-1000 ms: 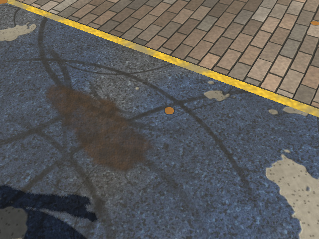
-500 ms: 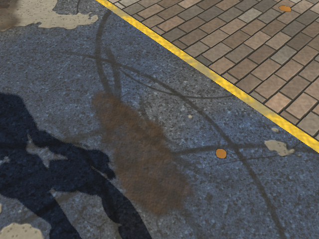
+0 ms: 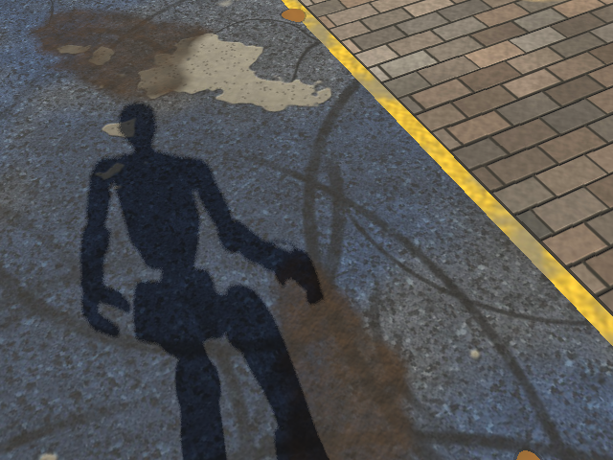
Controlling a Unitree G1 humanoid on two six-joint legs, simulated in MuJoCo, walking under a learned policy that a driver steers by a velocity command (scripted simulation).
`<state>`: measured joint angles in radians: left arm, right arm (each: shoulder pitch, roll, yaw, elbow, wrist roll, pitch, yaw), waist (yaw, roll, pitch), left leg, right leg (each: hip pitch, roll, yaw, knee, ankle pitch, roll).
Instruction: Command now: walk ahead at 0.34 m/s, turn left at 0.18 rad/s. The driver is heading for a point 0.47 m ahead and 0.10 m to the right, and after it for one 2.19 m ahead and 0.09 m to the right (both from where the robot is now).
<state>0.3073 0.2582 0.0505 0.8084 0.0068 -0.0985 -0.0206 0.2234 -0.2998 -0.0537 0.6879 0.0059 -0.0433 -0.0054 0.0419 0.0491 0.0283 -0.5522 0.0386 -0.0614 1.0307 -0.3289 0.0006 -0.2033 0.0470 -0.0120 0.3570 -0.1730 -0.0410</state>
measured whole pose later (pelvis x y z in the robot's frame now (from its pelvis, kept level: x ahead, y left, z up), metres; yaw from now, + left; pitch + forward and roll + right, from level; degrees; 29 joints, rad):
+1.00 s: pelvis +0.14 -0.01 +0.00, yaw -25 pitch +2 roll +2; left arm 0.19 0.31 0.07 0.68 -0.01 0.04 0.04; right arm 0.08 -0.30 -0.09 0.80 0.01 0.00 -0.03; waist 0.02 0.00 0.04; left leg -0.42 -0.03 -0.10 0.75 -0.35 -0.09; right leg -0.30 0.08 0.16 0.47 -0.20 -0.05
